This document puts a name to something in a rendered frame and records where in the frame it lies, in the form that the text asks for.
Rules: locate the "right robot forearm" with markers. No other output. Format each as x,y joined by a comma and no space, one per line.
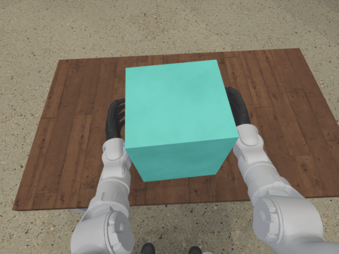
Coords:
258,172

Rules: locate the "left robot forearm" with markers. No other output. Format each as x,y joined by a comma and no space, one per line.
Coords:
114,184

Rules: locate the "robot left upper arm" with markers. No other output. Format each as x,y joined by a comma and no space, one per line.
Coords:
108,233

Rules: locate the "robot right upper arm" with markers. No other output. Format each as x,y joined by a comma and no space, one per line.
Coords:
290,225

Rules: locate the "table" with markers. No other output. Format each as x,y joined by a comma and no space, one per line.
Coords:
282,97

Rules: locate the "left robot foot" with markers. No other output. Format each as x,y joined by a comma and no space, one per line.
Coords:
148,248

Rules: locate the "left robot hand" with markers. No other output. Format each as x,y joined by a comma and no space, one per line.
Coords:
113,126

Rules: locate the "right robot hand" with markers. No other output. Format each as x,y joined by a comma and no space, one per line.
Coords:
237,106

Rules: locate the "carton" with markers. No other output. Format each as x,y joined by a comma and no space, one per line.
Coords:
178,120

